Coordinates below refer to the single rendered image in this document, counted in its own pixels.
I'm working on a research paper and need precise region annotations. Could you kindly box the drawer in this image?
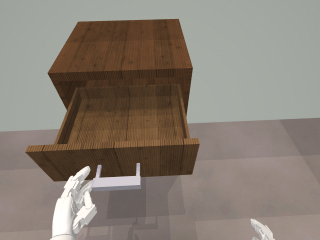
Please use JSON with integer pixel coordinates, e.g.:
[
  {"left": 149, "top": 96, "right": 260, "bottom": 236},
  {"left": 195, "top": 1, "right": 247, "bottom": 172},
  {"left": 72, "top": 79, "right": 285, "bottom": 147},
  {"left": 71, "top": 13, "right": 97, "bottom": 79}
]
[{"left": 25, "top": 84, "right": 200, "bottom": 182}]

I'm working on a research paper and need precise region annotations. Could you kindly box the left robot hand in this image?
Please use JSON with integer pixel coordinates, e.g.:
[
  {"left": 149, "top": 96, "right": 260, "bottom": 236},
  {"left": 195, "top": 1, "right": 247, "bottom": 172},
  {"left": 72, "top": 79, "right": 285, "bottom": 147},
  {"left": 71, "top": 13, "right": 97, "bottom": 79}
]
[{"left": 52, "top": 166, "right": 97, "bottom": 239}]

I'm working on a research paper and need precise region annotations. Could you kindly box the handle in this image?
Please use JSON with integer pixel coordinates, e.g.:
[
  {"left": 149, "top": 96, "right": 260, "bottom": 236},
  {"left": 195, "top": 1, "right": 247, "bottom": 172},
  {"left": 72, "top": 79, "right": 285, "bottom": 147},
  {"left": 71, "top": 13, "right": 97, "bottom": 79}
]
[{"left": 91, "top": 163, "right": 141, "bottom": 192}]

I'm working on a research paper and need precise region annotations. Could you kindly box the right robot hand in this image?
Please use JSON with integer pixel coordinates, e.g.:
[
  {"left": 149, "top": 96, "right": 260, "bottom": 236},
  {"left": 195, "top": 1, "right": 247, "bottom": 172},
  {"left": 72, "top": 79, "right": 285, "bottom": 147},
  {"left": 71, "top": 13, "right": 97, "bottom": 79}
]
[{"left": 250, "top": 219, "right": 275, "bottom": 240}]

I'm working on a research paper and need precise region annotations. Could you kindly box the cabinet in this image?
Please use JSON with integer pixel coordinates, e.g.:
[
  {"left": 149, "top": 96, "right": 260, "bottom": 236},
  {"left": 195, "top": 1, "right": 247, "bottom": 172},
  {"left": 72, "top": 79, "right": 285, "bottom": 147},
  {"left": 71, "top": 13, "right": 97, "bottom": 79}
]
[{"left": 48, "top": 19, "right": 193, "bottom": 117}]

